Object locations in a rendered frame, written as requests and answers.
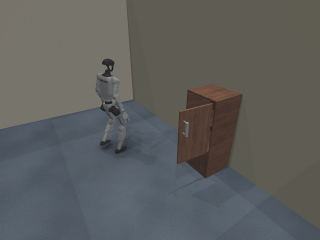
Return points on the robot left forearm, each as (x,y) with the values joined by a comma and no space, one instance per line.
(103,99)

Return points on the right robot upper arm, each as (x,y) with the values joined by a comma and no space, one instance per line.
(115,84)

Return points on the left robot upper arm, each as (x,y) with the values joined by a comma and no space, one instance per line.
(98,82)

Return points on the handle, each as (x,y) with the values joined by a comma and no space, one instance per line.
(186,129)

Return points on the left robot shin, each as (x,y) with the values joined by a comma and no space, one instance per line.
(108,130)

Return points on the robot right forearm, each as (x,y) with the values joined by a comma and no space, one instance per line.
(119,104)

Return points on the robot right hand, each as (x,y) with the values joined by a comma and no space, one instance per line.
(124,117)

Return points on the cupboard door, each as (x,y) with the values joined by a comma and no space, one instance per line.
(196,144)

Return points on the robot right foot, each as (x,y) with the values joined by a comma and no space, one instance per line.
(119,150)

